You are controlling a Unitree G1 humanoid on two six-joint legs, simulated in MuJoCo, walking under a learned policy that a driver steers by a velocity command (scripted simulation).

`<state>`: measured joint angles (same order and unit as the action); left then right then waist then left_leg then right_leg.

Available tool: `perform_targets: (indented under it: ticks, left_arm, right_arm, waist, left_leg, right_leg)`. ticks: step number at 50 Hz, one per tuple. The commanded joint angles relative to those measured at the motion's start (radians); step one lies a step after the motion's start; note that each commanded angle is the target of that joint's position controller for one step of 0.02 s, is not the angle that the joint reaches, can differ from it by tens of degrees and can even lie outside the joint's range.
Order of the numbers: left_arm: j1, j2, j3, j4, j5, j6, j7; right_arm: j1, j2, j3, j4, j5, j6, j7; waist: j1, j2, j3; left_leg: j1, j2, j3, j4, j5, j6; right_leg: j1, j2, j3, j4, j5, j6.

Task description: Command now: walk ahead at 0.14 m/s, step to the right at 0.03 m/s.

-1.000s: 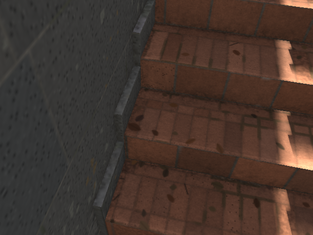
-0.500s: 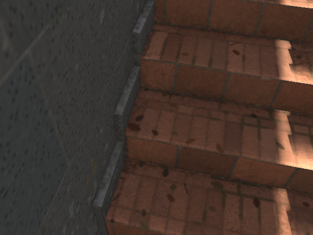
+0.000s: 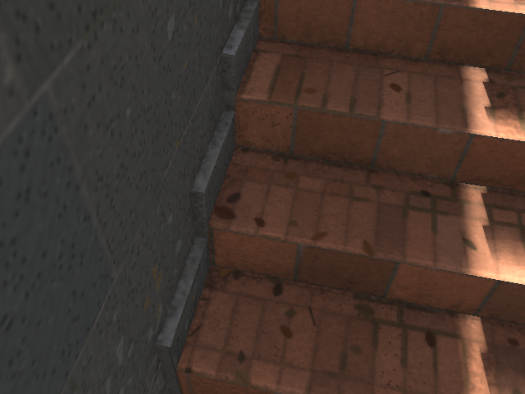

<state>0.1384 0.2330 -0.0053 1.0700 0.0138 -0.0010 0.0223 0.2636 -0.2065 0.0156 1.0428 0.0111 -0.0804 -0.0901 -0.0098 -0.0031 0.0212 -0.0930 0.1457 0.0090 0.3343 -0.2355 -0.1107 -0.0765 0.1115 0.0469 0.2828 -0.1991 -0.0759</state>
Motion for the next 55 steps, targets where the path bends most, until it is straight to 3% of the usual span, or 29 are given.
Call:
perform_targets:
  ticks: [1,2,6,7,9,15,16,17,19,20,21,24,25,28,29,31,37,38,39,41,42,43,46,47,50,51,52,53,55]
  left_arm:
    - [-0.007,0.089,0.013,-0.033,-0.004,-0.005,0.005]
    - [-0.002,0.1,0.016,-0.035,0.0,-0.007,0.003]
    - [-0.003,0.102,0.017,-0.035,0.0,-0.009,0.001]
    - [-0.008,0.087,0.013,-0.033,-0.004,-0.006,0.004]
    - [-0.002,0.101,0.016,-0.035,0.001,-0.007,0.004]
    - [-0.005,0.101,0.016,-0.036,0.0,-0.009,0.001]
    - [-0.008,0.087,0.013,-0.034,-0.004,-0.006,0.004]
    - [-0.003,0.098,0.016,-0.037,0.0,-0.008,0.003]
    - [-0.005,0.103,0.016,-0.036,0.0,-0.009,0.001]
    - [-0.008,0.089,0.013,-0.034,-0.005,-0.006,0.005]
    - [-0.002,0.1,0.016,-0.036,0.0,-0.008,0.003]
    - [-0.008,0.089,0.013,-0.034,-0.004,-0.006,0.004]
    - [-0.003,0.1,0.016,-0.036,0.001,-0.008,0.003]
    - [-0.004,0.103,0.017,-0.036,0.0,-0.009,0.001]
    - [-0.007,0.089,0.013,-0.033,-0.004,-0.006,0.004]
    - [-0.003,0.101,0.016,-0.036,0.002,-0.007,0.003]
    - [-0.006,0.101,0.016,-0.036,0.0,-0.01,0.001]
    - [-0.009,0.087,0.013,-0.034,-0.004,-0.006,0.004]
    - [-0.004,0.098,0.016,-0.037,0.001,-0.008,0.003]
    - [-0.005,0.103,0.017,-0.036,0.001,-0.009,0.001]
    - [-0.008,0.089,0.013,-0.034,-0.005,-0.006,0.004]
    - [-0.003,0.1,0.016,-0.036,0.0,-0.008,0.003]
    - [-0.008,0.089,0.013,-0.034,-0.004,-0.006,0.004]
    - [-0.003,0.1,0.016,-0.036,0.001,-0.008,0.002]
    - [-0.008,0.089,0.013,-0.034,-0.004,-0.006,0.004]
    - [-0.092,0.081,0.008,-0.149,0.052,-0.032,-0.011]
    - [-0.03,0.093,0.004,-0.038,-0.021,-0.006,-0.001]
    - [-0.018,0.088,0.01,-0.04,-0.012,-0.005,0.007]
    - [0.0,0.118,0.021,-0.041,-0.003,-0.009,0.01]
  right_arm:
    - [0.049,-0.084,-0.017,-0.027,0.01,-0.011,-0.009]
    - [0.043,-0.125,-0.021,-0.024,0.0,-0.008,-0.004]
    - [0.046,-0.11,-0.018,-0.023,-0.001,-0.006,-0.001]
    - [0.049,-0.085,-0.016,-0.027,0.011,-0.011,-0.009]
    - [0.04,-0.13,-0.023,-0.025,-0.001,-0.008,-0.006]
    - [0.045,-0.111,-0.019,-0.023,-0.001,-0.006,-0.001]
    - [0.048,-0.086,-0.016,-0.027,0.011,-0.011,-0.009]
    - [0.042,-0.126,-0.021,-0.024,0.0,-0.007,-0.004]
    - [0.044,-0.112,-0.019,-0.024,-0.002,-0.007,-0.001]
    - [0.048,-0.085,-0.016,-0.027,0.01,-0.011,-0.009]
    - [0.043,-0.125,-0.021,-0.024,0.0,-0.008,-0.004]
    - [0.049,-0.085,-0.016,-0.027,0.01,-0.011,-0.009]
    - [0.043,-0.125,-0.021,-0.024,0.0,-0.008,-0.004]
    - [0.045,-0.111,-0.019,-0.023,-0.002,-0.007,-0.001]
    - [0.049,-0.085,-0.016,-0.027,0.011,-0.011,-0.009]
    - [0.041,-0.13,-0.023,-0.026,-0.001,-0.008,-0.006]
    - [0.045,-0.111,-0.019,-0.023,-0.001,-0.006,-0.001]
    - [0.048,-0.086,-0.016,-0.027,0.011,-0.011,-0.009]
    - [0.042,-0.126,-0.021,-0.024,0.0,-0.008,-0.004]
    - [0.044,-0.112,-0.019,-0.024,-0.002,-0.007,-0.001]
    - [0.048,-0.085,-0.016,-0.028,0.01,-0.011,-0.009]
    - [0.043,-0.125,-0.021,-0.025,0.0,-0.008,-0.004]
    - [0.049,-0.085,-0.016,-0.028,0.01,-0.011,-0.009]
    - [0.043,-0.125,-0.021,-0.025,0.0,-0.008,-0.004]
    - [0.049,-0.085,-0.017,-0.028,0.01,-0.011,-0.009]
    - [0.108,-0.115,-0.023,0.056,0.051,0.009,-0.002]
    - [-0.005,-0.012,0.004,-0.067,-0.002,-0.006,-0.005]
    - [0.007,-0.112,-0.022,-0.048,-0.003,-0.013,-0.01]
    - [0.069,-0.131,-0.032,-0.033,0.014,-0.023,-0.015]
  waist:
    - [-0.002,0.009,-0.02]
    - [0.003,0.038,-0.009]
    - [-0.001,0.024,-0.014]
    - [-0.003,0.007,-0.02]
    - [0.004,0.042,-0.01]
    - [-0.001,0.023,-0.013]
    - [-0.003,0.006,-0.019]
    - [0.004,0.036,-0.008]
    - [0.0,0.025,-0.016]
    - [-0.002,0.009,-0.021]
    - [0.004,0.038,-0.01]
    - [-0.002,0.009,-0.02]
    - [0.004,0.038,-0.01]
    - [0.0,0.026,-0.013]
    - [-0.003,0.008,-0.02]
    - [0.004,0.042,-0.01]
    - [-0.001,0.023,-0.013]
    - [-0.002,0.006,-0.019]
    - [0.004,0.036,-0.009]
    - [0.0,0.025,-0.016]
    - [-0.002,0.009,-0.021]
    - [0.004,0.038,-0.01]
    - [-0.002,0.009,-0.02]
    - [0.004,0.038,-0.01]
    - [-0.002,0.009,-0.02]
    - [0.077,0.141,-0.052]
    - [-0.021,-0.095,-0.031]
    - [0.011,-0.012,0.056]
    - [0.001,-0.004,-0.015]
  left_leg:
    - [-0.02,0.015,-0.002,-0.03,0.17,0.046]
    - [-0.022,0.014,0.013,-0.017,0.176,0.049]
    - [-0.017,0.014,0.014,-0.016,0.177,0.049]
    - [-0.019,0.015,0.0,-0.03,0.168,0.045]
    - [-0.023,0.014,0.013,-0.018,0.176,0.049]
    - [-0.018,0.014,0.015,-0.016,0.175,0.048]
    - [-0.02,0.015,0.001,-0.031,0.167,0.045]
    - [-0.023,0.014,0.015,-0.018,0.174,0.048]
    - [-0.017,0.014,0.015,-0.017,0.179,0.049]
    - [-0.019,0.016,0.001,-0.031,0.169,0.045]
    - [-0.021,0.015,0.015,-0.018,0.175,0.048]
    - [-0.019,0.016,0.002,-0.032,0.168,0.045]
    - [-0.021,0.015,0.016,-0.019,0.174,0.048]
    - [-0.018,0.015,0.017,-0.018,0.177,0.048]
    - [-0.018,0.016,0.003,-0.032,0.168,0.045]
    - [-0.022,0.015,0.016,-0.02,0.174,0.048]
    - [-0.018,0.015,0.018,-0.017,0.174,0.048]
    - [-0.019,0.016,0.004,-0.032,0.166,0.044]
    - [-0.022,0.015,0.018,-0.019,0.173,0.048]
    - [-0.016,0.015,0.018,-0.018,0.178,0.048]
    - [-0.019,0.016,0.004,-0.033,0.168,0.044]
    - [-0.021,0.016,0.018,-0.019,0.174,0.048]
    - [-0.019,0.017,0.005,-0.033,0.167,0.044]
    - [-0.021,0.016,0.019,-0.02,0.173,0.048]
    - [-0.019,0.017,0.005,-0.034,0.167,0.044]
    - [-0.122,-0.097,0.097,0.04,-0.008,0.052]
    - [0.028,0.023,-0.003,-0.093,0.099,0.042]
    - [-0.012,0.023,-0.007,-0.041,0.205,0.044]
    - [-0.01,0.02,0.007,0.006,0.307,0.046]
  right_leg:
    - [0.014,-0.137,0.083,-0.018,0.352,-0.053]
    - [0.014,-0.155,0.092,-0.025,0.337,-0.058]
    - [0.012,-0.153,0.089,-0.025,0.332,-0.059]
    - [0.013,-0.137,0.083,-0.018,0.351,-0.053]
    - [0.014,-0.157,0.093,-0.025,0.337,-0.057]
    - [0.01,-0.153,0.088,-0.025,0.331,-0.059]
    - [0.012,-0.137,0.082,-0.018,0.351,-0.053]
    - [0.013,-0.155,0.09,-0.025,0.337,-0.057]
    - [0.013,-0.154,0.089,-0.024,0.334,-0.059]
    - [0.014,-0.138,0.082,-0.017,0.353,-0.053]
    - [0.014,-0.156,0.09,-0.024,0.338,-0.057]
    - [0.013,-0.138,0.081,-0.018,0.351,-0.053]
    - [0.013,-0.156,0.09,-0.025,0.337,-0.057]
    - [0.011,-0.154,0.088,-0.024,0.331,-0.058]
    - [0.013,-0.138,0.081,-0.018,0.351,-0.053]
    - [0.014,-0.157,0.091,-0.025,0.337,-0.057]
    - [0.01,-0.154,0.087,-0.025,0.331,-0.058]
    - [0.012,-0.138,0.081,-0.018,0.351,-0.052]
    - [0.012,-0.156,0.089,-0.024,0.337,-0.057]
    - [0.012,-0.155,0.087,-0.024,0.334,-0.058]
    - [0.013,-0.139,0.08,-0.017,0.353,-0.053]
    - [0.013,-0.157,0.089,-0.024,0.338,-0.057]
    - [0.013,-0.139,0.08,-0.017,0.351,-0.053]
    - [0.013,-0.157,0.089,-0.024,0.337,-0.057]
    - [0.012,-0.139,0.08,-0.018,0.351,-0.053]
    - [0.086,-0.246,0.19,-0.055,0.155,-0.041]
    - [-0.051,-0.12,0.079,-0.07,0.095,-0.056]
    - [-0.062,-0.132,0.087,-0.035,0.318,-0.047]
    - [0.013,-0.145,0.076,0.026,0.494,-0.052]
